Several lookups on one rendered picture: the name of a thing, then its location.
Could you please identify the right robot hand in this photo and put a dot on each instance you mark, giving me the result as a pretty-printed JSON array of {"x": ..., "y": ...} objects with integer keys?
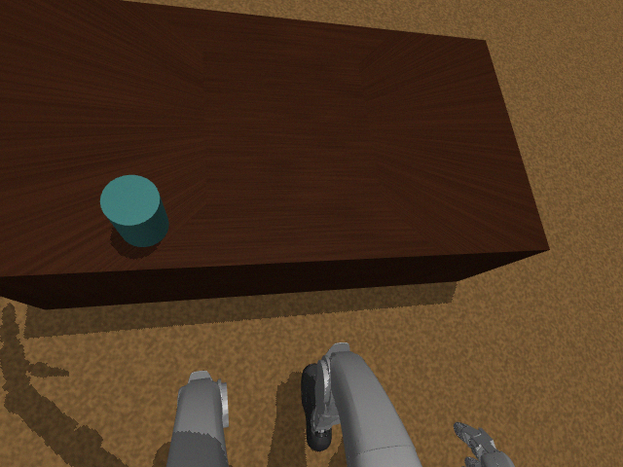
[{"x": 482, "y": 446}]

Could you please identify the right robot foot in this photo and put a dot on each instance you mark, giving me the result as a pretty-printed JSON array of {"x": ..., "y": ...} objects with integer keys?
[{"x": 316, "y": 441}]

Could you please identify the can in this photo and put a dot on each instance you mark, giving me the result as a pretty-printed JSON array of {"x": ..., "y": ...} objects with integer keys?
[{"x": 134, "y": 207}]

